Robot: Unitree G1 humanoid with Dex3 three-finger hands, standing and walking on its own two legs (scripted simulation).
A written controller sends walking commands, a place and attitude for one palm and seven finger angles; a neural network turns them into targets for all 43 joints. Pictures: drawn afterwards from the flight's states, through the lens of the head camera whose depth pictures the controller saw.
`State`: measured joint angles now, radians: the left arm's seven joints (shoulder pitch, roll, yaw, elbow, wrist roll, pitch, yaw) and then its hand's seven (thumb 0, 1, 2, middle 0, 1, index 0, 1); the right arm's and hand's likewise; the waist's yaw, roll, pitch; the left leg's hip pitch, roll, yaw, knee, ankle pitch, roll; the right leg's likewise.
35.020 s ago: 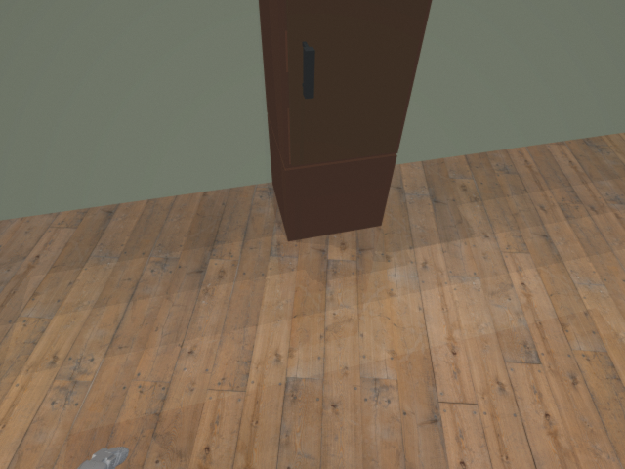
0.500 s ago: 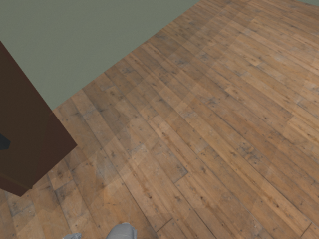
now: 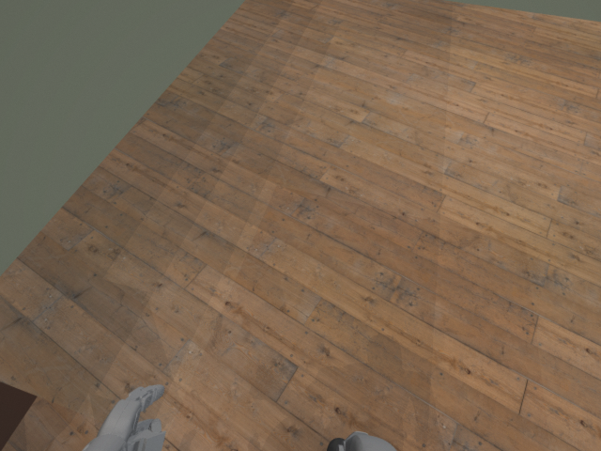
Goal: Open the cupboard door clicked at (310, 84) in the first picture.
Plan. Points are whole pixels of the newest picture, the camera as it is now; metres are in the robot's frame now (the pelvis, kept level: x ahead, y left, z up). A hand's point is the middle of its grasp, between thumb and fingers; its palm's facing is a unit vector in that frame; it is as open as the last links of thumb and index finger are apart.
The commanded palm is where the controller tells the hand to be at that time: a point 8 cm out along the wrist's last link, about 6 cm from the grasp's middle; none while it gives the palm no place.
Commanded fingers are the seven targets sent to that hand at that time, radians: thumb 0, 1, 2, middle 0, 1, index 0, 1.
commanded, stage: walk to a spot facing it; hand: left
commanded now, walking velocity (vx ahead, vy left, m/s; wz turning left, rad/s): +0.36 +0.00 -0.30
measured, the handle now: out of the picture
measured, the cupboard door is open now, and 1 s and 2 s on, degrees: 44 44 44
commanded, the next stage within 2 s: turn to face it in 1.22 s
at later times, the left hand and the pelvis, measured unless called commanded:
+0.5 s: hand (190, 356) +0.28 +0.19 -0.16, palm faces -0.15 -0.97 -0.18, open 7.3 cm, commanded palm none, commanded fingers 0.00 0.90 0.90 -0.20 -0.30 -0.20 -0.30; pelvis +0.21 +0.00 +0.02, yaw -9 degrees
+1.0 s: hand (245, 267) +0.46 +0.11 -0.17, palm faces -0.13 -0.98 -0.14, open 7.3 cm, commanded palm none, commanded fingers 0.00 0.90 0.90 -0.20 -0.30 -0.20 -0.30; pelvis +0.44 -0.07 +0.01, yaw -11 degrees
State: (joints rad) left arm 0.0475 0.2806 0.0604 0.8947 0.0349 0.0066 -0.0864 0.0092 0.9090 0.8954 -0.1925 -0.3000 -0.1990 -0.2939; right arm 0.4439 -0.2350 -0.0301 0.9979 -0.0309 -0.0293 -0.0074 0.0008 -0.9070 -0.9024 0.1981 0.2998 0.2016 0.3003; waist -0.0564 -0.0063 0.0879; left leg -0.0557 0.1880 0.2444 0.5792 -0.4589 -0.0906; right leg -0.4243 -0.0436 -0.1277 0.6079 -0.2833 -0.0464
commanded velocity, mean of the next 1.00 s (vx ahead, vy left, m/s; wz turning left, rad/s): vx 0.38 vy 0.00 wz -0.11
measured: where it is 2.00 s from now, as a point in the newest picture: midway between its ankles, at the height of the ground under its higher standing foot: (348, 285)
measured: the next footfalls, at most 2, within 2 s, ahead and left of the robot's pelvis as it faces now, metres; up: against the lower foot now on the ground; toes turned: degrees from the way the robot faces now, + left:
left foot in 0.36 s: +0.28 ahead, +0.12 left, +0.00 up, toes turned +0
right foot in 0.68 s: +0.38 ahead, -0.19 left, +0.00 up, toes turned -17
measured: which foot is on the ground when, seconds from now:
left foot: down 0.00-0.00, up 0.02-0.34, down 0.36-0.68, up 0.70-0.98, down 1.00-1.00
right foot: down 0.00-0.34, up 0.36-0.66, down 0.68-1.00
